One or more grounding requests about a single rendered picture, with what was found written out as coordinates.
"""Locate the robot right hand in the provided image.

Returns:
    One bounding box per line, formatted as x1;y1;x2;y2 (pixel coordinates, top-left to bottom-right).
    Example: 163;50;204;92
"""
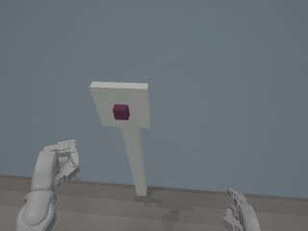
222;188;261;231

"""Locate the robot left hand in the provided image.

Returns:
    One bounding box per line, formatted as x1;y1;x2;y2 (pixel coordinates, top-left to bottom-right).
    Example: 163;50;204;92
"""
31;140;81;193

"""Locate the robot left forearm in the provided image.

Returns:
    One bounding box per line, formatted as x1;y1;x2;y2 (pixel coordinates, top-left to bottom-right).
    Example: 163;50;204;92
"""
15;190;57;231

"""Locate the button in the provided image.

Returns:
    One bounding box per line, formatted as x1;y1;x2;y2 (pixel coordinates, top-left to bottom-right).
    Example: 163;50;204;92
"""
113;104;130;120

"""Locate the panel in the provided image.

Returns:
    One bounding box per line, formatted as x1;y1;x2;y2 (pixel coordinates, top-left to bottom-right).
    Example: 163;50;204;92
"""
90;81;151;196

